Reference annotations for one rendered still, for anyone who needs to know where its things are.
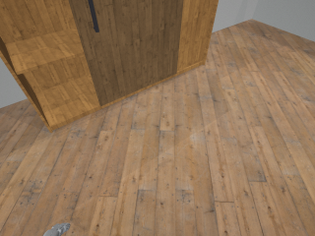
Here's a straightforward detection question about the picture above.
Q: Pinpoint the wardrobe door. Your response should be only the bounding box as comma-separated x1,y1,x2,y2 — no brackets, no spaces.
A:
177,0,215,71
68,0,184,106

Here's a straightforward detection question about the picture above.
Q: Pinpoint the robot left hand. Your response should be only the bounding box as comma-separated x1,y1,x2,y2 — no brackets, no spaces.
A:
43,222,71,236

